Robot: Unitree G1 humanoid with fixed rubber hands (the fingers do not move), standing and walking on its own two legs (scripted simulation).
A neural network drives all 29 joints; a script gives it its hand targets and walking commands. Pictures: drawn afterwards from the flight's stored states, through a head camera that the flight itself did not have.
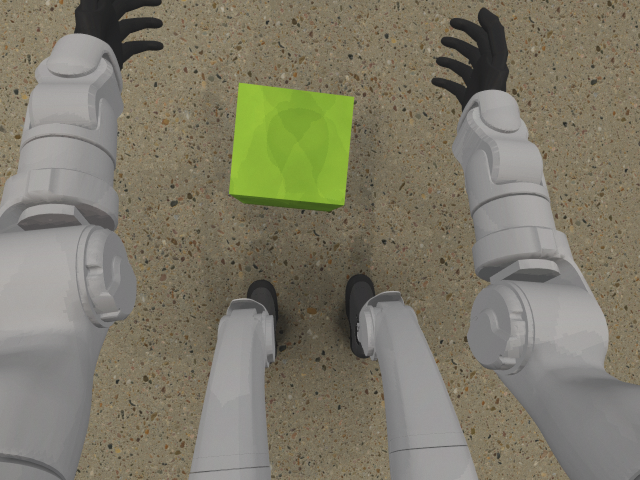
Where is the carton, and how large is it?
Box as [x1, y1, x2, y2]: [229, 83, 353, 211]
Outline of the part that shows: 239,83 229,193 244,203 326,211 343,205 353,97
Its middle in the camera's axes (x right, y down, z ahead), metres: -0.06 -0.17 +0.83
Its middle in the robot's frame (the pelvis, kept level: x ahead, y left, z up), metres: +0.51 +0.02 -0.52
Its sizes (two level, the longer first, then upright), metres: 0.210 0.200 0.250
